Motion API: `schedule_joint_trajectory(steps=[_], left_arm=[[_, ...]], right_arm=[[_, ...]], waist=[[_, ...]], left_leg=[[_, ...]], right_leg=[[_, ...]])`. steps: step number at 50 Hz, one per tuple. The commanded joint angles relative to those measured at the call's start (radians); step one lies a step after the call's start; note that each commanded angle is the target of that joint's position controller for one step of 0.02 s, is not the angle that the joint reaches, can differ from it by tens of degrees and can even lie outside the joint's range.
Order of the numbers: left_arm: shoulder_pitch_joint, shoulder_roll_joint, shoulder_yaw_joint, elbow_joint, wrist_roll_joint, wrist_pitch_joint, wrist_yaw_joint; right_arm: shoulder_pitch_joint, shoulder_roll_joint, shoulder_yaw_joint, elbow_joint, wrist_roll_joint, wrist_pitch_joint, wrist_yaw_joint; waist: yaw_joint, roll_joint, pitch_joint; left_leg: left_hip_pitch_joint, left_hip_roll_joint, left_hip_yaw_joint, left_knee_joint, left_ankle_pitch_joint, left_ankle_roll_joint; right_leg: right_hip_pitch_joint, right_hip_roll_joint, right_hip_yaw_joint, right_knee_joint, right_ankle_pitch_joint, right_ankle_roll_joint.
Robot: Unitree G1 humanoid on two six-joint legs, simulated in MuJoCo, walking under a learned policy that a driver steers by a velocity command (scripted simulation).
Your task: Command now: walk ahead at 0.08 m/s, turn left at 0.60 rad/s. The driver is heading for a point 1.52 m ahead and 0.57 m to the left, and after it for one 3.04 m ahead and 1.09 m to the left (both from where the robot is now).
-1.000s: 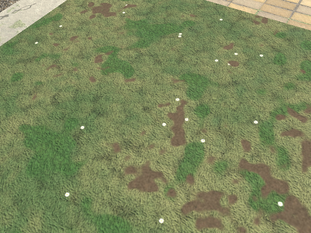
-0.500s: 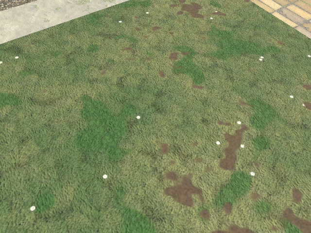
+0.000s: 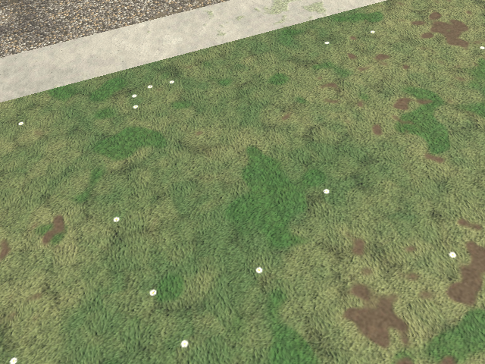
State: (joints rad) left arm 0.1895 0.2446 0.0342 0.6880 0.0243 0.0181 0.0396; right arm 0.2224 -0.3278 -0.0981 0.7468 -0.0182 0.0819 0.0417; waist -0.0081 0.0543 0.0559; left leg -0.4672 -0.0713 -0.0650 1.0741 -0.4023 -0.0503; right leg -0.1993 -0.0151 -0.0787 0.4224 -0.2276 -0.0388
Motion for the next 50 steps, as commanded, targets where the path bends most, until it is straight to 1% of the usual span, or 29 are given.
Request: schedule_joint_trajectory(steps=[1, 2, 4, 8, 10, 11, 12, 13, 14, 15, 16, 18, 21, 27, 29, 31, 32, 33, 34, 35, 36, 37, 38, 39, 41, 43, 46, 48, 50], left_arm=[[0.085, 0.173, 0.053, -0.032, 0.005, -0.012, -0.002], [0.091, 0.183, 0.057, -0.028, 0.007, -0.013, -0.008], [0.087, 0.205, 0.066, -0.022, 0.011, -0.017, -0.018], [0.077, 0.233, 0.079, -0.007, 0.013, -0.026, -0.036], [0.037, 0.229, 0.08, -0.004, -0.004, -0.022, -0.038], [0.028, 0.197, 0.071, -0.006, -0.004, -0.021, -0.037], [0.009, 0.116, 0.045, -0.028, 0.005, -0.019, -0.045], [-0.076, 0.082, 0.033, -0.103, 0.027, -0.021, -0.053], [-0.124, 0.155, 0.048, -0.114, 0.037, -0.027, -0.062], [-0.096, 0.174, 0.053, -0.094, 0.011, -0.04, -0.077], [-0.053, 0.182, 0.054, -0.064, 0.005, -0.053, -0.085], [0.003, 0.184, 0.055, -0.021, 0.029, -0.051, -0.088], [-0.025, 0.152, 0.045, -0.029, 0.027, -0.037, -0.087], [-0.245, 0.114, 0.019, -0.106, 0.009, -0.042, -0.091], [-0.268, 0.122, 0.017, -0.123, 0.004, -0.048, -0.09], [-0.193, 0.141, 0.022, -0.107, 0.0, -0.054, -0.078], [-0.102, 0.161, 0.031, -0.079, -0.002, -0.057, -0.066], [0.036, 0.189, 0.045, -0.036, -0.004, -0.062, -0.05], [0.191, 0.223, 0.057, -0.002, 0.007, -0.073, -0.033], [0.312, 0.303, 0.072, -0.002, 0.039, -0.08, -0.017], [0.246, 0.333, 0.076, 0.002, 0.028, -0.073, -0.025], [0.146, 0.243, 0.062, -0.005, 0.012, -0.069, -0.033], [0.092, 0.165, 0.044, -0.007, 0.004, -0.073, -0.04], [0.071, 0.129, 0.033, 0.006, 0.008, -0.077, -0.043], [0.084, 0.118, 0.026, 0.044, 0.006, -0.095, -0.043], [0.12, 0.125, 0.026, 0.075, -0.004, -0.118, -0.054], [0.141, 0.132, 0.027, 0.107, -0.011, -0.127, -0.06], [0.145, 0.126, 0.025, 0.122, -0.013, -0.124, -0.063], [0.174, 0.141, 0.028, 0.141, -0.017, -0.122, -0.065]], right_arm=[[-0.069, -0.056, -0.003, -0.093, -0.002, -0.004, 0.013], [-0.092, -0.058, 0.0, -0.103, -0.005, -0.003, 0.021], [-0.129, -0.057, 0.006, -0.122, -0.006, -0.005, 0.036], [-0.131, -0.045, 0.018, -0.129, 0.001, -0.028, 0.043], [-0.023, -0.031, 0.022, -0.088, -0.008, -0.047, 0.036], [0.101, -0.055, 0.012, -0.032, -0.016, -0.058, 0.025], [0.238, -0.135, -0.01, 0.006, -0.026, -0.072, 0.012], [0.261, -0.255, -0.028, -0.033, -0.001, -0.082, 0.004], [0.234, -0.203, -0.02, -0.026, 0.002, -0.079, -0.009], [0.172, -0.153, 0.0, -0.032, 0.006, -0.081, -0.017], [0.128, -0.127, 0.01, -0.037, 0.006, -0.089, -0.023], [0.094, -0.107, 0.02, -0.044, 0.008, -0.109, -0.031], [0.156, -0.12, 0.015, -0.009, 0.019, -0.129, -0.028], [0.258, -0.126, 0.01, 0.041, 0.01, -0.133, -0.042], [0.261, -0.141, 0.006, 0.049, 0.01, -0.136, -0.05], [0.214, -0.157, 0.003, 0.045, 0.009, -0.139, -0.055], [0.179, -0.17, 0.0, 0.039, 0.007, -0.141, -0.054], [0.164, -0.175, -0.001, 0.041, 0.006, -0.144, -0.049], [0.162, -0.149, 0.006, 0.042, 0.009, -0.15, -0.042], [0.227, -0.025, 0.036, 0.013, 0.026, -0.157, -0.04], [0.282, -0.032, 0.038, -0.003, 0.022, -0.155, -0.037], [0.254, -0.077, 0.031, 0.031, -0.005, -0.145, -0.039], [0.192, -0.08, 0.032, 0.038, -0.011, -0.141, -0.029], [0.158, -0.061, 0.036, 0.035, -0.012, -0.138, -0.022], [0.142, -0.039, 0.043, 0.037, -0.023, -0.123, -0.01], [0.128, -0.027, 0.049, 0.034, -0.024, -0.114, -0.003], [0.005, -0.016, 0.062, -0.007, -0.029, -0.114, 0.009], [-0.085, 0.007, 0.079, -0.031, -0.027, -0.119, 0.02], [-0.165, 0.02, 0.09, -0.049, -0.02, -0.123, 0.026]], waist=[[0.067, -0.212, -0.084], [0.078, -0.227, -0.073], [0.084, -0.239, -0.042], [0.062, -0.213, -0.02], [-0.013, -0.173, -0.027], [-0.061, -0.102, -0.058], [-0.119, 0.152, -0.088], [-0.13, 0.263, -0.024], [-0.132, 0.111, 0.048], [-0.076, 0.086, 0.078], [-0.039, 0.067, 0.084], [-0.007, 0.059, 0.041], [-0.006, 0.026, 0.005], [-0.076, 0.043, 0.051], [-0.072, 0.047, 0.047], [-0.024, 0.048, 0.027], [0.02, 0.049, -0.012], [0.082, 0.019, -0.089], [0.155, -0.02, -0.188], [0.156, -0.206, -0.348], [0.077, -0.389, -0.375], [0.041, -0.232, -0.211], [0.038, -0.122, -0.11], [0.024, -0.099, -0.058], [0.003, -0.141, -0.031], [-0.005, -0.148, -0.036], [0.0, -0.139, -0.003], [0.012, -0.138, 0.007], [0.034, -0.14, 0.008]], left_leg=[[-0.116, 0.035, 0.038, -0.098, -0.016, -0.008], [-0.102, 0.045, 0.051, -0.146, -0.021, -0.001], [-0.056, 0.057, 0.079, -0.239, -0.042, 0.018], [0.127, 0.047, 0.147, -0.433, -0.064, 0.083], [0.327, 0.02, 0.18, -0.615, 0.056, 0.12], [0.498, -0.004, 0.156, -0.67, 0.043, 0.138], [0.645, 0.202, -0.16, -0.812, -0.188, 0.184], [0.659, 0.439, -0.67, -0.944, -0.405, 0.31], [0.578, 0.44, -0.623, -0.945, -0.34, 0.357], [0.529, 0.377, -0.509, -0.935, -0.26, 0.335], [0.497, 0.308, -0.407, -0.939, -0.116, 0.304], [0.488, 0.231, -0.289, -0.925, 0.18, 0.277], [0.488, 0.209, -0.237, -0.886, 0.432, 0.287], [0.465, 0.196, -0.257, -0.858, 0.528, 0.284], [0.467, 0.218, -0.286, -0.838, 0.599, 0.27], [0.436, 0.226, -0.296, -0.799, 0.694, 0.232], [0.407, 0.21, -0.284, -0.72, 0.838, 0.207], [0.383, 0.166, -0.255, -0.552, 0.937, 0.184], [0.278, 0.104, -0.208, -0.32, 0.823, 0.163], [0.089, 0.002, -0.123, 0.019, 0.354, 0.138], [-0.083, -0.091, -0.091, 0.179, -0.102, 0.13], [-0.134, -0.007, -0.102, 0.241, -0.032, 0.14], [-0.119, 0.032, -0.079, 0.208, 0.044, 0.141], [-0.098, 0.059, -0.068, 0.15, 0.072, 0.142], [-0.053, 0.078, -0.056, 0.088, 0.077, 0.13], [-0.067, 0.073, -0.049, 0.046, 0.09, 0.123], [-0.15, 0.106, -0.011, -0.097, 0.189, 0.1], [-0.111, 0.128, 0.047, -0.247, 0.285, 0.085], [-0.038, 0.122, 0.094, -0.375, 0.339, 0.079]], right_leg=[[0.22, -0.256, 0.188, -0.139, 0.121, -0.167], [0.21, -0.263, 0.199, -0.172, -0.039, -0.162], [0.169, -0.277, 0.2, -0.215, -0.212, -0.151], [0.06, -0.287, 0.132, -0.216, -0.235, -0.127], [-0.057, -0.254, 0.048, -0.121, -0.246, -0.094], [-0.174, -0.206, -0.018, 0.019, -0.278, -0.061], [-0.369, -0.111, -0.145, 0.381, -0.347, -0.009], [-0.688, 0.036, -0.06, 0.576, -0.437, 0.024], [-0.712, -0.033, 0.086, 0.641, -0.341, 0.02], [-0.675, -0.062, 0.096, 0.631, -0.208, 0.021], [-0.62, -0.074, 0.093, 0.598, -0.12, 0.031], [-0.538, -0.069, 0.074, 0.583, -0.027, 0.056], [-0.534, -0.051, 0.055, 0.564, 0.023, 0.08], [-0.517, -0.014, 0.045, 0.303, 0.134, 0.087], [-0.45, -0.001, 0.054, 0.232, 0.15, 0.065], [-0.292, 0.017, 0.063, 0.17, 0.132, 0.034], [-0.15, 0.047, 0.053, 0.154, 0.083, 0.016], [0.029, 0.069, 0.041, 0.117, 0.062, -0.003], [0.256, -0.012, 0.1, 0.091, 0.038, -0.031], [0.484, -0.298, 0.462, 0.017, -0.3, -0.093], [0.465, -0.424, 0.921, -0.182, -0.331, -0.173], [0.316, -0.392, 0.835, -0.189, -0.407, -0.185], [0.192, -0.344, 0.665, -0.186, -0.344, -0.181], [0.108, -0.289, 0.531, -0.202, -0.22, -0.16], [0.027, -0.231, 0.379, -0.223, -0.012, -0.149], [0.029, -0.229, 0.314, -0.236, 0.142, -0.165], [0.042, -0.22, 0.222, -0.288, 0.181, -0.175], [0.016, -0.179, 0.145, -0.301, 0.199, -0.158], [0.0, -0.161, 0.102, -0.295, 0.245, -0.141]])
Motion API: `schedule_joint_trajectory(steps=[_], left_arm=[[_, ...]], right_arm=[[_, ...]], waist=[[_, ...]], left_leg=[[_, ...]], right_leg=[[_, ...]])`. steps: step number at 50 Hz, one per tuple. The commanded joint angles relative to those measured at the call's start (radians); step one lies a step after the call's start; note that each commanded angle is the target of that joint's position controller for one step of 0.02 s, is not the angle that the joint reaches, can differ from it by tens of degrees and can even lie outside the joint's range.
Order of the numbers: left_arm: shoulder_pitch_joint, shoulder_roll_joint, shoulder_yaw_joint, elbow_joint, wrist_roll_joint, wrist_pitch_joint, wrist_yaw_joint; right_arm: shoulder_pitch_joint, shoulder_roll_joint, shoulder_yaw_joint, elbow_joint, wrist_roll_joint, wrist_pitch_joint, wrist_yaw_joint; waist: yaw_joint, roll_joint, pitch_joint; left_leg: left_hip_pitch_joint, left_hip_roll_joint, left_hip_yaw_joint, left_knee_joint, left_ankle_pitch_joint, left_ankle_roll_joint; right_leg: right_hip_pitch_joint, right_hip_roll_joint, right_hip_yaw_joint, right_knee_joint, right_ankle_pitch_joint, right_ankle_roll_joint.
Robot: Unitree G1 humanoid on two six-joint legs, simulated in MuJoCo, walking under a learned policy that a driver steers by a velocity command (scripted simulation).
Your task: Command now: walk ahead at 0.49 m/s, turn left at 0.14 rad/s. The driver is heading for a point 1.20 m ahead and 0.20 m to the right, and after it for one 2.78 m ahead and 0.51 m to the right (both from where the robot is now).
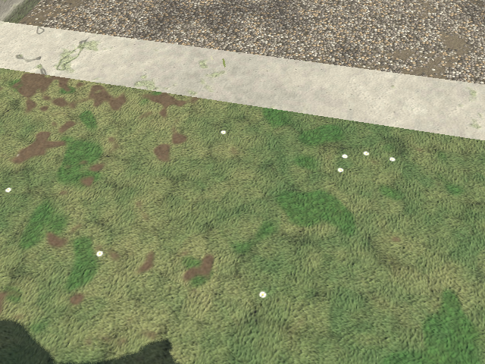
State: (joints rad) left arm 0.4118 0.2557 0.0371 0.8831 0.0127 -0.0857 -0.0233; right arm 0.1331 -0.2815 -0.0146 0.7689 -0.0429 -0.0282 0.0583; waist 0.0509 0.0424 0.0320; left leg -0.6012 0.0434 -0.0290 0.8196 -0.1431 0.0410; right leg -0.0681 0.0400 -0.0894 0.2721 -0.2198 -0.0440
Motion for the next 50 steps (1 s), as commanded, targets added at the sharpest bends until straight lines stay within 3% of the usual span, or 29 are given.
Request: schedule_joint_trajectory(steps=[1, 5, 6, 7, 8, 9, 10, 11, 12, 13, 14, 17, 22, 25, 29, 32, 33, 34, 35, 36, 37, 38, 39, 41, 44, 50], left_arm=[[-0.026, 0.143, 0.028, -0.043, -0.006, -0.018, -0.002], [0.02, 0.173, 0.035, -0.004, -0.002, -0.002, 0.004], [0.019, 0.177, 0.035, 0.003, -0.001, 0.004, 0.007], [0.025, 0.17, 0.032, 0.013, -0.003, 0.01, 0.009], [0.028, 0.144, 0.022, 0.006, -0.002, 0.011, 0.01], [0.046, 0.059, -0.003, -0.053, -0.021, 0.008, 0.004], [0.061, 0.095, 0.012, -0.055, -0.01, 0.013, 0.01], [-0.004, 0.144, 0.027, -0.056, 0.002, 0.02, 0.015], [-0.048, 0.119, 0.02, -0.063, -0.002, 0.015, 0.009], [-0.056, 0.1, 0.017, -0.056, -0.004, 0.017, 0.005], [-0.048, 0.093, 0.017, -0.049, 0.01, 0.028, 0.001], [-0.05, 0.068, 0.013, -0.038, 0.023, 0.054, -0.014], [-0.251, 0.057, 0.006, -0.1, 0.023, 0.059, -0.019], [-0.356, 0.041, -0.006, -0.131, 0.017, 0.054, -0.019], [-0.438, 0.057, -0.007, -0.163, 0.014, 0.049, -0.013], [-0.378, 0.075, 0.002, -0.151, 0.016, 0.038, -0.004], [-0.279, 0.088, 0.012, -0.119, 0.018, 0.032, 0.004], [-0.105, 0.11, 0.025, -0.058, 0.026, 0.022, 0.014], [0.079, 0.189, 0.049, -0.018, 0.049, 0.015, 0.026], [0.109, 0.289, 0.074, -0.005, 0.048, 0.02, 0.026], [0.024, 0.228, 0.064, -0.015, 0.007, 0.029, 0.018], [-0.085, 0.167, 0.049, -0.032, -0.001, 0.028, 0.017], [-0.134, 0.109, 0.035, -0.034, 0.004, 0.021, 0.012], [-0.15, 0.062, 0.02, -0.009, 0.001, 0.007, 0.015], [-0.083, 0.076, 0.023, 0.034, -0.004, -0.015, 0.015], [0.009, 0.074, 0.018, 0.085, -0.007, -0.014, 0.016]], right_arm=[[-0.101, -0.03, 0.008, -0.076, 0.007, -0.013, 0.009], [-0.125, -0.062, -0.001, -0.085, 0.004, -0.018, -0.008], [-0.081, -0.069, -0.007, -0.071, -0.001, -0.022, -0.014], [0.029, -0.082, -0.017, -0.031, -0.008, -0.03, -0.021], [0.195, -0.126, -0.036, 0.022, -0.021, -0.04, -0.032], [0.334, -0.228, -0.063, 0.034, -0.039, -0.042, -0.049], [0.344, -0.254, -0.074, 0.05, 0.004, -0.027, -0.052], [0.263, -0.2, -0.064, 0.046, 0.022, -0.023, -0.053], [0.198, -0.138, -0.049, 0.038, 0.023, -0.03, -0.05], [0.156, -0.099, -0.039, 0.039, 0.021, -0.037, -0.049], [0.14, -0.076, -0.032, 0.047, 0.025, -0.044, -0.05], [0.169, -0.078, -0.034, 0.079, 0.03, -0.066, -0.051], [0.243, -0.077, -0.036, 0.136, 0.036, -0.067, -0.051], [0.289, -0.085, -0.037, 0.167, 0.033, -0.067, -0.051], [0.344, -0.098, -0.039, 0.21, 0.024, -0.061, -0.06], [0.318, -0.117, -0.044, 0.226, 0.02, -0.057, -0.069], [0.305, -0.127, -0.047, 0.23, 0.018, -0.054, -0.07], [0.293, -0.122, -0.044, 0.23, 0.02, -0.05, -0.069], [0.299, -0.086, -0.032, 0.201, 0.026, -0.052, -0.068], [0.422, 0.015, -0.017, 0.194, 0.053, -0.053, -0.058], [0.343, -0.084, -0.041, 0.199, 0.026, -0.051, -0.062], [0.272, -0.087, -0.047, 0.178, 0.028, -0.055, -0.057], [0.233, -0.066, -0.041, 0.172, 0.03, -0.059, -0.054], [0.243, -0.033, -0.036, 0.181, 0.01, -0.036, -0.046], [0.209, -0.006, -0.033, 0.174, 0.004, -0.013, -0.032], [-0.046, 0.008, -0.02, 0.094, 0.013, -0.011, -0.023]], waist=[[-0.017, -0.127, 0.03], [-0.019, -0.118, 0.031], [-0.042, -0.117, 0.009], [-0.092, -0.09, -0.045], [-0.154, -0.05, -0.149], [-0.186, 0.131, -0.291], [-0.167, 0.215, -0.328], [-0.138, 0.094, -0.182], [-0.112, 0.045, -0.094], [-0.079, 0.026, -0.053], [-0.051, 0.04, -0.029], [-0.025, 0.028, -0.029], [-0.054, 0.006, 0.039], [-0.083, 0.012, 0.053], [-0.101, 0.017, 0.073], [-0.056, 0.023, 0.047], [-0.011, 0.022, -0.006], [0.061, -0.009, -0.099], [0.119, -0.095, -0.224], [0.054, -0.338, -0.327], [0.039, -0.17, -0.248], [-0.002, -0.121, -0.107], [-0.021, -0.07, -0.047], [-0.069, -0.103, -0.013], [-0.082, -0.098, -0.004], [-0.035, -0.096, 0.061]], left_leg=[[0.117, 0.003, 0.072, -0.155, 0.087, -0.012], [0.165, -0.02, 0.093, -0.249, 0.016, 0.025], [0.232, -0.045, 0.105, -0.284, -0.016, 0.04], [0.373, -0.073, 0.113, -0.346, -0.017, 0.061], [0.592, -0.023, 0.05, -0.356, -0.05, 0.095], [0.865, 0.276, -0.35, -0.419, -0.229, 0.182], [0.892, 0.378, -0.662, -0.552, -0.219, 0.246], [0.802, 0.33, -0.521, -0.541, -0.186, 0.228], [0.685, 0.284, -0.397, -0.558, -0.09, 0.213], [0.594, 0.235, -0.305, -0.59, -0.017, 0.179], [0.529, 0.198, -0.242, -0.613, 0.05, 0.158], [0.49, 0.164, -0.155, -0.658, 0.185, 0.168], [0.524, 0.135, -0.071, -0.712, 0.226, 0.175], [0.55, 0.127, -0.033, -0.707, 0.283, 0.165], [0.656, 0.166, -0.03, -0.673, 0.359, 0.154], [0.706, 0.178, -0.007, -0.556, 0.614, 0.128], [0.702, 0.164, 0.01, -0.432, 0.74, 0.113], [0.637, 0.119, 0.048, -0.231, 0.728, 0.093], [0.434, 0.065, 0.084, 0.068, 0.412, 0.074], [0.08, -0.143, 0.087, 0.418, -0.339, 0.033], [-0.01, -0.095, -0.06, 0.489, -0.347, 0.053], [-0.033, -0.042, -0.048, 0.467, -0.246, 0.059], [-0.003, -0.006, -0.036, 0.414, -0.18, 0.057], [0.088, 0.033, -0.023, 0.33, -0.139, 0.037], [0.08, 0.041, 0.007, 0.274, -0.097, 0.011], [-0.029, 0.057, 0.068, -0.019, 0.106, -0.029]], right_leg=[[-0.115, -0.227, 0.114, -0.139, 0.261, -0.132], [0.003, -0.28, 0.125, -0.058, 0.402, -0.113], [0.023, -0.274, 0.111, 0.019, 0.514, -0.103], [0.017, -0.239, 0.072, 0.174, 0.615, -0.086], [-0.079, -0.194, 0.037, 0.384, 0.537, -0.064], [-0.361, -0.095, -0.023, 0.739, 0.147, -0.018], [-0.543, 0.009, 0.057, 0.935, -0.302, -0.017], [-0.621, -0.056, 0.127, 0.982, -0.246, -0.031], [-0.614, -0.091, 0.131, 0.948, -0.169, -0.034], [-0.566, -0.122, 0.126, 0.884, -0.123, -0.032], [-0.52, -0.138, 0.123, 0.842, -0.105, -0.02], [-0.489, -0.137, 0.101, 0.809, -0.049, 0.008], [-0.605, -0.158, 0.068, 0.622, 0.117, 0.043], [-0.573, -0.137, 0.038, 0.469, 0.192, 0.037], [-0.555, -0.11, 0.024, 0.353, 0.178, -0.003], [-0.43, -0.061, 0.002, 0.292, 0.076, -0.053], [-0.305, -0.026, -0.012, 0.264, 0.051, -0.072], [-0.09, -0.012, -0.015, 0.212, 0.083, -0.098], [0.176, -0.211, 0.202, 0.199, -0.004, -0.148], [0.406, -0.472, 0.715, 0.067, -0.076, -0.283], [0.318, -0.427, 0.746, 0.001, -0.126, -0.257], [0.176, -0.399, 0.576, -0.01, -0.104, -0.232], [0.066, -0.357, 0.472, -0.044, 0.004, -0.21], [-0.058, -0.283, 0.323, -0.085, 0.133, -0.163], [-0.08, -0.258, 0.242, -0.12, 0.248, -0.171], [-0.033, -0.207, 0.141, -0.16, 0.325, -0.149]])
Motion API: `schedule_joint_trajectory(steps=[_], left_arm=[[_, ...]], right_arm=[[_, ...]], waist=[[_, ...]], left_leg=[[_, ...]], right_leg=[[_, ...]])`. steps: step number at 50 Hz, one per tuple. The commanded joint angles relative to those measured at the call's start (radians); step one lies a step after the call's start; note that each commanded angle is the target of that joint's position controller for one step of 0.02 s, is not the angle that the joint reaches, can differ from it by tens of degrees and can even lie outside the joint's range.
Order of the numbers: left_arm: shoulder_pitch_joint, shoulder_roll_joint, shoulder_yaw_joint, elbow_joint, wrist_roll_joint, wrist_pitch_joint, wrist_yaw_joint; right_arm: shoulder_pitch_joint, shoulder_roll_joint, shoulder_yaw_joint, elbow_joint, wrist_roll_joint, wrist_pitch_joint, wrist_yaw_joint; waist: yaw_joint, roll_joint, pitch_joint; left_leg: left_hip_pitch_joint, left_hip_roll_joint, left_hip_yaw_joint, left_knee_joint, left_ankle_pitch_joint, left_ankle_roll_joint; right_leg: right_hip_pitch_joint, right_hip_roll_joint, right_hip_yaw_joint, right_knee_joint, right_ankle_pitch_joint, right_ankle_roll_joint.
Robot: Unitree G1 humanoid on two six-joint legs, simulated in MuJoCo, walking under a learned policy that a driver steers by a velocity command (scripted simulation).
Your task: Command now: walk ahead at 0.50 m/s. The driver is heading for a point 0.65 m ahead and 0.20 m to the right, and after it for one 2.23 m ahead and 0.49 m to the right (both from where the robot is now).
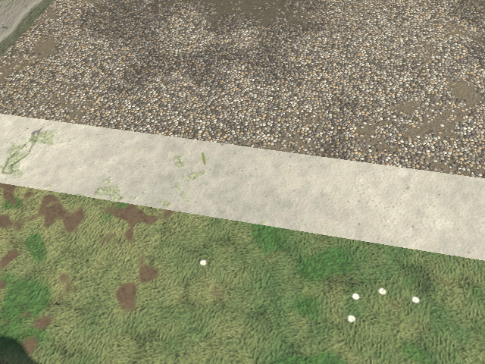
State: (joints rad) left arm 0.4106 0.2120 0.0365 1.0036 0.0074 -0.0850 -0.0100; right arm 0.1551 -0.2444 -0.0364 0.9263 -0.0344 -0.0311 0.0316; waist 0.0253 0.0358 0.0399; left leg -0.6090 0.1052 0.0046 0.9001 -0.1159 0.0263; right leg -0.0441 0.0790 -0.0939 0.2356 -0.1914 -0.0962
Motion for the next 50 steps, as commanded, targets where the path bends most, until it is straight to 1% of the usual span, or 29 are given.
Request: schedule_joint_trajectory(steps=[1, 5, 8, 10, 11, 12, 13, 14, 15, 16, 18, 21, 23, 26, 29, 33, 36, 37, 38, 39, 40, 41, 42, 43, 44, 45, 46, 48, 50], left_arm=[[0.025, 0.12, 0.019, -0.028, -0.001, -0.015, 0.004], [0.094, 0.129, 0.018, 0.004, 0.005, -0.007, 0.013], [0.074, 0.151, 0.025, 0.006, 0.014, 0.002, 0.022], [0.033, 0.165, 0.031, -0.001, 0.015, 0.004, 0.023], [0.018, 0.155, 0.029, -0.005, 0.008, 0.003, 0.018], [0.012, 0.112, 0.018, -0.044, -0.003, -0.001, 0.015], [0.131, 0.01, 0.002, -0.065, -0.037, 0.007, 0.017], [0.071, 0.131, 0.031, -0.045, -0.008, 0.022, 0.026], [0.009, 0.128, 0.039, -0.056, -0.004, 0.023, 0.018], [-0.019, 0.097, 0.036, -0.061, -0.004, 0.025, 0.011], [-0.023, 0.075, 0.039, -0.063, 0.019, 0.05, -0.005], [-0.077, 0.05, 0.039, -0.092, 0.022, 0.078, -0.022], [-0.145, 0.05, 0.039, -0.119, 0.025, 0.086, -0.03], [-0.255, 0.048, 0.032, -0.164, 0.022, 0.085, -0.042], [-0.362, 0.036, 0.018, -0.206, 0.024, 0.081, -0.052], [-0.447, 0.053, 0.017, -0.25, 0.031, 0.08, -0.06], [-0.391, 0.076, 0.029, -0.245, 0.036, 0.08, -0.051], [-0.31, 0.091, 0.039, -0.224, 0.035, 0.076, -0.046], [-0.179, 0.112, 0.054, -0.185, 0.037, 0.066, -0.036], [-0.015, 0.187, 0.084, -0.138, 0.05, 0.058, -0.02], [-0.036, 0.311, 0.11, -0.154, 0.041, 0.061, -0.009], [0.011, 0.313, 0.109, -0.167, 0.016, 0.076, -0.004], [-0.038, 0.28, 0.101, -0.148, 0.007, 0.081, 0.005], [-0.09, 0.22, 0.087, -0.151, -0.002, 0.075, 0.008], [-0.149, 0.182, 0.077, -0.16, -0.004, 0.066, 0.011], [-0.186, 0.156, 0.067, -0.17, -0.012, 0.057, 0.015], [-0.19, 0.152, 0.062, -0.174, -0.015, 0.046, 0.013], [-0.156, 0.181, 0.067, -0.169, -0.015, 0.033, 0.013], [-0.116, 0.2, 0.071, -0.168, -0.011, 0.037, 0.016]], right_arm=[[-0.102, -0.023, 0.006, -0.073, 0.007, -0.01, 0.004], [-0.207, -0.032, 0.009, -0.113, 0.008, -0.016, -0.002], [-0.205, -0.057, 0.002, -0.13, 0.012, -0.031, -0.007], [-0.06, -0.085, -0.013, -0.092, 0.011, -0.047, -0.018], [0.102, -0.117, -0.029, -0.044, 0.0, -0.06, -0.03], [0.277, -0.202, -0.052, -0.024, -0.027, -0.069, -0.047], [0.28, -0.285, -0.074, -0.03, -0.027, -0.056, -0.044], [0.201, -0.191, -0.058, -0.051, -0.004, -0.042, -0.04], [0.113, -0.119, -0.038, -0.064, 0.004, -0.044, -0.038], [0.072, -0.081, -0.029, -0.066, 0.003, -0.05, -0.036], [0.07, -0.048, -0.02, -0.048, 0.011, -0.062, -0.045], [0.122, -0.058, -0.025, -0.024, 0.023, -0.088, -0.046], [0.148, -0.066, -0.028, -0.014, 0.021, -0.094, -0.046], [0.181, -0.063, -0.028, 0.0, 0.015, -0.092, -0.046], [0.208, -0.082, -0.032, 0.009, 0.015, -0.09, -0.048], [0.272, -0.108, -0.04, 0.032, 0.012, -0.074, -0.057], [0.269, -0.145, -0.05, 0.034, 0.009, -0.051, -0.064], [0.266, -0.161, -0.055, 0.033, 0.008, -0.04, -0.063], [0.255, -0.171, -0.057, 0.025, 0.013, -0.029, -0.06], [0.245, -0.156, -0.053, -0.001, 0.013, -0.026, -0.056], [0.268, -0.024, -0.027, -0.079, 0.018, -0.034, -0.031], [0.137, -0.117, -0.045, -0.117, 0.014, -0.048, -0.025], [0.076, -0.103, -0.041, -0.139, 0.024, -0.059, -0.022], [0.092, -0.097, -0.036, -0.126, 0.024, -0.07, -0.025], [0.107, -0.096, -0.039, -0.113, 0.012, -0.061, -0.029], [0.135, -0.096, -0.039, -0.11, -0.005, -0.042, -0.031], [0.151, -0.089, -0.04, -0.108, -0.011, -0.022, -0.031], [0.15, -0.067, -0.035, -0.118, -0.008, 0.004, -0.033], [0.102, -0.06, -0.03, -0.143, -0.005, 0.014, -0.034]], waist=[[0.001, -0.093, 0.055], [0.035, -0.096, 0.062], [0.013, -0.105, 0.054], [-0.056, -0.104, -0.01], [-0.124, -0.061, -0.102], [-0.177, 0.038, -0.247], [-0.112, 0.263, -0.358], [-0.101, 0.074, -0.263], [-0.07, 0.024, -0.129], [-0.05, 0.013, -0.067], [-0.014, 0.053, -0.023], [0.001, 0.044, -0.011], [-0.003, 0.036, 0.007], [-0.018, 0.031, 0.039], [-0.04, 0.032, 0.055], [-0.063, 0.032, 0.067], [-0.026, 0.062, 0.019], [0.007, 0.064, -0.028], [0.064, 0.042, -0.104], [0.135, -0.042, -0.204], [0.056, -0.284, -0.263], [0.113, -0.142, -0.302], [0.08, -0.097, -0.157], [0.036, -0.037, -0.076], [-0.009, -0.013, -0.04], [-0.043, -0.018, -0.034], [-0.058, -0.019, -0.044], [-0.069, -0.012, -0.052], [-0.054, -0.041, -0.057]], left_leg=[[-0.007, -0.014, 0.046, -0.153, 0.104, -0.013], [0.005, -0.045, 0.055, -0.274, 0.112, -0.01], [0.055, -0.065, 0.038, -0.334, 0.023, 0.012], [0.266, -0.11, 0.05, -0.408, -0.041, 0.038], [0.49, -0.097, 0.037, -0.463, -0.002, 0.065], [0.748, 0.131, -0.196, -0.479, -0.11, 0.113], [0.957, 0.374, -0.609, -0.589, -0.18, 0.224], [0.842, 0.324, -0.598, -0.624, -0.269, 0.199], [0.703, 0.281, -0.439, -0.649, -0.248, 0.171], [0.6, 0.238, -0.322, -0.686, -0.151, 0.15], [0.495, 0.177, -0.165, -0.722, -0.046, 0.111], [0.479, 0.17, -0.058, -0.755, 0.063, 0.115], [0.492, 0.165, 0.002, -0.77, 0.093, 0.119], [0.507, 0.143, 0.087, -0.778, 0.14, 0.118], [0.531, 0.141, 0.159, -0.769, 0.204, 0.11], [0.657, 0.178, 0.212, -0.715, 0.328, 0.102], [0.723, 0.185, 0.263, -0.532, 0.725, 0.085], [0.73, 0.184, 0.271, -0.397, 0.819, 0.084], [0.675, 0.174, 0.285, -0.194, 0.774, 0.069], [0.475, 0.147, 0.289, 0.1, 0.504, 0.032], [0.004, -0.05, 0.245, 0.452, -0.409, -0.037], [-0.124, -0.105, 0.013, 0.545, -0.42, -0.041], [-0.194, -0.039, -0.019, 0.52, -0.309, -0.026], [-0.141, -0.004, -0.02, 0.42, -0.227, -0.02], [-0.073, 0.019, -0.028, 0.348, -0.202, -0.026], [-0.004, 0.024, -0.029, 0.31, -0.197, -0.043], [0.04, 0.021, -0.028, 0.286, -0.206, -0.059], [0.058, 0.004, -0.013, 0.23, -0.206, -0.082], [0.036, -0.012, 0.001, 0.167, -0.148, -0.091]], right_leg=[[-0.048, -0.244, 0.135, -0.121, 0.317, -0.093], [0.045, -0.268, 0.175, -0.065, 0.409, -0.104], [0.104, -0.296, 0.215, 0.008, 0.51, -0.1], [0.081, -0.274, 0.21, 0.162, 0.664, -0.073], [0.004, -0.222, 0.173, 0.35, 0.622, -0.052], [-0.183, -0.156, 0.131, 0.637, 0.318, -0.032], [-0.512, 0.002, 0.063, 0.937, -0.341, 0.001], [-0.575, -0.066, 0.151, 1.012, -0.304, -0.015], [-0.579, -0.105, 0.161, 0.996, -0.207, -0.016], [-0.552, -0.137, 0.155, 0.964, -0.147, -0.009], [-0.502, -0.167, 0.143, 0.925, -0.106, 0.011], [-0.539, -0.179, 0.125, 0.91, -0.042, 0.031], [-0.603, -0.191, 0.116, 0.877, 0.027, 0.042], [-0.644, -0.189, 0.09, 0.735, 0.124, 0.053], [-0.598, -0.173, 0.036, 0.556, 0.195, 0.044], [-0.577, -0.147, -0.023, 0.44, 0.118, -0.002], [-0.453, -0.064, -0.076, 0.4, -0.035, -0.058], [-0.368, -0.024, -0.085, 0.379, -0.079, -0.081], [-0.202, 0.012, -0.079, 0.31, -0.06, -0.11], [0.053, -0.081, 0.089, 0.24, -0.122, -0.159], [0.351, -0.387, 0.614, 0.166, -0.115, -0.303], [0.361, -0.424, 0.826, 0.041, -0.096, -0.331], [0.271, -0.407, 0.648, 0.034, -0.012, -0.3], [0.133, -0.361, 0.544, 0.026, 0.111, -0.257], [0.036, -0.297, 0.455, 0.021, 0.214, -0.217], [-0.032, -0.261, 0.388, 0.02, 0.377, -0.203], [-0.068, -0.247, 0.349, 0.033, 0.533, -0.199], [-0.102, -0.219, 0.294, 0.065, 0.752, -0.195], [-0.107, -0.195, 0.276, 0.085, 0.821, -0.173]])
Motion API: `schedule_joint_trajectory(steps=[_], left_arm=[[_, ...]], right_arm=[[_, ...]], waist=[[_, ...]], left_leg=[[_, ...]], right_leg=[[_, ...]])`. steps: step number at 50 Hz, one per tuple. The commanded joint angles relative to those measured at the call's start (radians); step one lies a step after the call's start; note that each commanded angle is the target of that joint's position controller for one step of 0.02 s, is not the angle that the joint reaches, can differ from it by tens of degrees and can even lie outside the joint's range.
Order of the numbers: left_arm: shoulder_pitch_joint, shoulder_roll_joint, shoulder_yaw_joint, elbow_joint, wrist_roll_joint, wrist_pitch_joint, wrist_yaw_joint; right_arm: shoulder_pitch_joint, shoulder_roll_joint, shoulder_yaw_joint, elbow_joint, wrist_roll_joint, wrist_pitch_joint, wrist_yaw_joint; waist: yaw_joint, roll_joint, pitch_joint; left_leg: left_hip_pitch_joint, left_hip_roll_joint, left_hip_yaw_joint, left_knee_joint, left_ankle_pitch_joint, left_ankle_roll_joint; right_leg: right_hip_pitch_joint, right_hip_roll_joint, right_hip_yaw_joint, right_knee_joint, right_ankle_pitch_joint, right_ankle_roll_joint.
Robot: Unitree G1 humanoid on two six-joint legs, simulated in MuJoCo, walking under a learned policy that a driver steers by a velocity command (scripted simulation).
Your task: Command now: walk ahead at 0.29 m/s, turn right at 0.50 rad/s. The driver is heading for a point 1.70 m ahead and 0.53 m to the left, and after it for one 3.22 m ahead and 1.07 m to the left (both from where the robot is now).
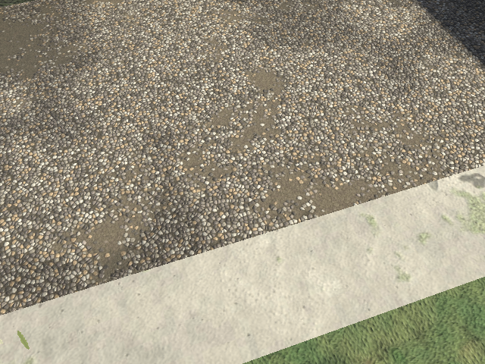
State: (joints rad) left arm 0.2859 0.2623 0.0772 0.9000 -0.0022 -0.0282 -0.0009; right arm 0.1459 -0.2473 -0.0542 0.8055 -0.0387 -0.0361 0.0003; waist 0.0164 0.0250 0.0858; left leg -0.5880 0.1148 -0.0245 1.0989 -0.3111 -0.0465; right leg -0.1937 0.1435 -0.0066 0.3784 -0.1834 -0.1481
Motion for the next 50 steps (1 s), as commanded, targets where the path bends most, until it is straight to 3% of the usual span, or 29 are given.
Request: schedule_joint_trajectory(steps=[1, 6, 8, 11, 13, 14, 15, 16, 17, 18, 19, 20, 22, 27, 32, 34, 35, 36, 37, 38, 39, 40, 42, 43, 47, 50], left_arm=[[0.019, 0.14, 0.026, -0.063, 0.0, -0.014, 0.011], [0.075, 0.085, -0.005, -0.038, 0.006, -0.008, 0.025], [0.08, 0.088, -0.012, -0.027, 0.013, -0.01, 0.036], [0.049, 0.099, -0.018, -0.024, 0.021, -0.009, 0.051], [-0.005, 0.135, -0.008, -0.032, 0.009, -0.006, 0.062], [-0.034, 0.151, -0.004, -0.056, 0.0, -0.009, 0.065], [0.02, 0.103, -0.01, -0.092, -0.001, -0.014, 0.058], [0.111, 0.055, -0.02, -0.082, 0.013, 0.007, 0.049], [0.079, 0.065, -0.021, -0.075, 0.03, 0.025, 0.053], [0.013, 0.081, -0.017, -0.09, 0.035, 0.036, 0.057], [-0.029, 0.09, -0.014, -0.106, 0.034, 0.044, 0.057], [-0.043, 0.088, -0.014, -0.122, 0.031, 0.053, 0.052], [-0.028, 0.059, -0.022, -0.129, 0.029, 0.07, 0.046], [-0.1, 0.037, -0.036, -0.167, 0.02, 0.089, 0.057], [-0.069, 0.048, -0.034, -0.18, -0.002, 0.072, 0.06], [0.01, 0.049, -0.034, -0.171, -0.003, 0.067, 0.062], [0.056, 0.063, -0.03, -0.163, 0.005, 0.06, 0.067], [0.058, 0.146, -0.012, -0.175, 0.024, 0.053, 0.075], [-0.049, 0.238, 0.004, -0.222, 0.036, 0.052, 0.072], [-0.102, 0.188, -0.007, -0.236, 0.053, 0.052, 0.068], [-0.158, 0.121, -0.026, -0.26, 0.049, 0.048, 0.067], [-0.193, 0.094, -0.034, -0.271, 0.042, 0.048, 0.067], [-0.181, 0.082, -0.04, -0.3, 0.035, 0.047, 0.069], [-0.145, 0.083, -0.039, -0.302, 0.034, 0.048, 0.068], [0.011, 0.128, -0.016, -0.281, 0.032, 0.052, 0.065], [0.016, 0.143, -0.004, -0.286, 0.044, 0.049, 0.049]], right_arm=[[0.098, -0.062, -0.011, -0.03, -0.001, 0.02, -0.001], [0.014, -0.041, 0.008, -0.048, 0.007, 0.01, 0.006], [0.016, -0.052, 0.01, -0.039, 0.01, 0.006, 0.002], [0.074, -0.074, 0.008, -0.01, 0.01, 0.008, -0.011], [0.204, -0.097, -0.005, 0.03, 0.006, 0.0, -0.022], [0.302, -0.141, -0.018, 0.047, 0.004, -0.012, -0.03], [0.304, -0.221, -0.035, 0.037, 0.02, -0.011, -0.028], [0.276, -0.192, -0.023, 0.029, 0.05, -0.002, -0.018], [0.2, -0.151, -0.017, 0.002, 0.048, 0.011, -0.012], [0.13, -0.115, -0.009, -0.017, 0.027, 0.026, -0.015], [0.092, -0.097, -0.002, -0.031, 0.016, 0.039, -0.021], [0.088, -0.102, -0.004, -0.035, 0.014, 0.045, -0.026], [0.125, -0.132, -0.018, -0.031, 0.014, 0.055, -0.024], [0.136, -0.159, -0.044, -0.067, 0.01, 0.083, -0.023], [0.101, -0.172, -0.064, -0.108, 0.008, 0.109, -0.011], [0.075, -0.16, -0.067, -0.122, 0.02, 0.112, -0.011], [0.063, -0.149, -0.065, -0.131, 0.031, 0.11, -0.013], [0.106, -0.104, -0.056, -0.141, 0.04, 0.106, -0.017], [0.098, -0.076, -0.055, -0.162, 0.048, 0.098, -0.025], [0.085, -0.148, -0.07, -0.137, 0.012, 0.093, -0.03], [0.113, -0.153, -0.078, -0.118, 0.008, 0.094, -0.025], [0.157, -0.143, -0.076, -0.1, 0.009, 0.102, -0.024], [0.185, -0.142, -0.073, -0.086, 0.01, 0.116, -0.019], [0.163, -0.141, -0.069, -0.095, 0.014, 0.12, -0.016], [0.057, -0.108, -0.044, -0.144, 0.027, 0.132, 0.0], [0.022, -0.089, -0.027, -0.174, 0.042, 0.141, 0.014]], waist=[[-0.038, -0.053, -0.107], [0.017, -0.089, -0.114], [0.025, -0.099, -0.105], [-0.001, -0.099, -0.1], [-0.076, -0.077, -0.111], [-0.128, -0.003, -0.169], [-0.075, 0.172, -0.233], [-0.017, 0.177, -0.361], [-0.013, 0.088, -0.282], [-0.01, 0.03, -0.173], [0.003, -0.002, -0.118], [0.011, 0.022, -0.107], [0.013, 0.047, -0.147], [-0.03, 0.101, -0.137], [-0.042, 0.134, -0.149], [-0.004, 0.142, -0.152], [0.02, 0.115, -0.142], [-0.01, -0.05, -0.142], [-0.029, -0.277, -0.087], [-0.037, -0.156, -0.057], [-0.081, -0.083, -0.07], [-0.109, -0.081, -0.085], [-0.095, -0.152, -0.113], [-0.074, -0.158, -0.115], [0.011, -0.17, -0.127], [0.027, -0.199, -0.137]], left_leg=[[-0.008, -0.028, 0.04, -0.054, 0.08, -0.018], [0.027, -0.049, 0.067, -0.284, 0.258, 0.03], [0.074, -0.069, 0.074, -0.367, 0.274, 0.053], [0.172, -0.124, 0.072, -0.445, 0.153, 0.095], [0.287, -0.144, 0.067, -0.59, 0.183, 0.136], [0.456, -0.061, -0.041, -0.651, 0.656, 0.184], [0.631, 0.176, -0.324, -0.616, 1.299, 0.329], [0.632, 0.275, -0.481, -0.668, 1.328, 0.449], [0.537, 0.241, -0.453, -0.704, 1.052, 0.445], [0.435, 0.181, -0.396, -0.733, 0.813, 0.412], [0.36, 0.125, -0.346, -0.771, 0.638, 0.369], [0.31, 0.079, -0.306, -0.793, 0.549, 0.337], [0.293, 0.027, -0.272, -0.801, 0.444, 0.305], [0.279, -0.008, -0.341, -0.86, 0.031, 0.278], [0.267, -0.014, -0.429, -0.879, -0.059, 0.228], [0.246, -0.03, -0.472, -0.867, -0.095, 0.184], [0.194, -0.069, -0.457, -0.836, -0.163, 0.137], [0.118, -0.162, -0.356, -0.652, -0.232, 0.08], [-0.032, -0.335, -0.105, -0.364, -0.255, 0.044], [0.013, -0.251, -0.112, -0.15, -0.242, 0.029], [0.065, -0.242, -0.116, -0.033, -0.182, 0.028], [0.075, -0.236, -0.101, 0.052, -0.13, 0.021], [0.032, -0.227, -0.058, 0.164, -0.103, -0.007], [0.009, -0.217, -0.038, 0.165, -0.1, -0.022], [-0.047, -0.181, -0.01, 0.016, -0.133, -0.056], [0.065, -0.164, 0.025, -0.139, -0.183, -0.039]], right_leg=[[0.062, -0.253, 0.173, -0.049, 0.852, -0.106], [0.146, -0.246, 0.107, -0.045, 0.882, -0.003], [0.168, -0.25, 0.082, -0.038, 0.878, 0.009], [0.191, -0.295, 0.074, 0.053, 0.974, 0.015], [0.186, -0.289, 0.051, 0.248, 0.98, 0.03], [0.078, -0.222, 0.008, 0.461, 0.757, 0.065], [-0.163, -0.028, -0.073, 0.793, -0.064, 0.118], [-0.206, -0.003, 0.047, 0.89, -0.404, 0.127], [-0.232, -0.053, 0.102, 0.932, -0.391, 0.131], [-0.287, -0.071, 0.097, 0.934, -0.36, 0.135], [-0.304, -0.098, 0.092, 0.876, -0.316, 0.141], [-0.284, -0.112, 0.082, 0.82, -0.279, 0.15], [-0.248, -0.096, 0.053, 0.764, -0.248, 0.17], [-0.247, -0.102, 0.045, 0.542, -0.248, 0.193], [-0.12, -0.07, 0.035, 0.327, -0.247, 0.158], [-0.022, -0.058, 0.034, 0.14, -0.191, 0.122], [0.057, -0.086, 0.055, -0.013, -0.145, 0.102], [0.105, -0.277, 0.271, -0.154, -0.28, 0.061], [0.022, -0.523, 0.537, -0.242, -0.25, -0.032], [-0.094, -0.526, 0.468, -0.195, -0.039, -0.087], [-0.122, -0.453, 0.347, -0.144, 0.112, -0.07], [-0.108, -0.391, 0.24, -0.108, 0.21, -0.045], [-0.027, -0.339, 0.134, -0.06, 0.348, -0.044], [0.013, -0.338, 0.113, -0.043, 0.398, -0.051], [0.2, -0.381, 0.105, 0.021, 0.508, -0.072], [0.16, -0.393, 0.075, 0.046, 0.472, -0.077]])
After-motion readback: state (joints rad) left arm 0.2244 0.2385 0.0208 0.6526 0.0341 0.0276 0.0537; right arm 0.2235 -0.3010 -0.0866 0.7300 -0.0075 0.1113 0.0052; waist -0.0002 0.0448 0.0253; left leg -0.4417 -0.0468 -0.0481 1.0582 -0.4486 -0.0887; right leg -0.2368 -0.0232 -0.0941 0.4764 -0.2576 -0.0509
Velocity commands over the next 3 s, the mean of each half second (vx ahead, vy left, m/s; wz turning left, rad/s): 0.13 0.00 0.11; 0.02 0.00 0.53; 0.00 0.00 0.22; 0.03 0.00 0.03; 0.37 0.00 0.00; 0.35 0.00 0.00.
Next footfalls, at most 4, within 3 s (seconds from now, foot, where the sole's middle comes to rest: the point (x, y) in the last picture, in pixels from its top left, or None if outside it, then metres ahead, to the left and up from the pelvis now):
0.28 left None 0.25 0.10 -0.78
0.72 right None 0.19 -0.09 -0.78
1.16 left None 0.06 0.07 -0.78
1.46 right None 0.17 -0.11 -0.78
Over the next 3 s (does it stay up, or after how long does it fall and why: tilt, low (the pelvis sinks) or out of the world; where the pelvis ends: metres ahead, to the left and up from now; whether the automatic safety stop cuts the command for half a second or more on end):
stays up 0.41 0.12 -0.01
